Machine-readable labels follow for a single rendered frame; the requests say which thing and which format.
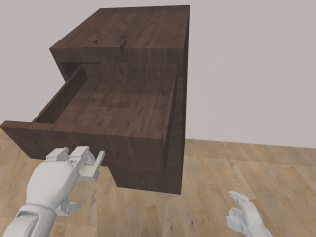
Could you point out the left robot hand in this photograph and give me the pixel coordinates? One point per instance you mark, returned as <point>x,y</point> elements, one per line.
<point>52,180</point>

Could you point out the robot left forearm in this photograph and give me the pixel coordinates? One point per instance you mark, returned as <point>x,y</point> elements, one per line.
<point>32,220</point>

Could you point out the right robot hand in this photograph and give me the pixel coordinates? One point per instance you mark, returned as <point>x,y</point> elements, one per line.
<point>238,220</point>

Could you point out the robot right forearm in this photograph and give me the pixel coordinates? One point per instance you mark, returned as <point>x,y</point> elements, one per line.
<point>257,230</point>

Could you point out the drawer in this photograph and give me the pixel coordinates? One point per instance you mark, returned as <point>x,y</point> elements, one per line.
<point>124,110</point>

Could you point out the handle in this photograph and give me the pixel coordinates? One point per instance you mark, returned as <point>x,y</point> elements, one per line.
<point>103,49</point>
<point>90,173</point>

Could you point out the cabinet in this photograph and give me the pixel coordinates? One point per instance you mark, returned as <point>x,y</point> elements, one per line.
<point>150,35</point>

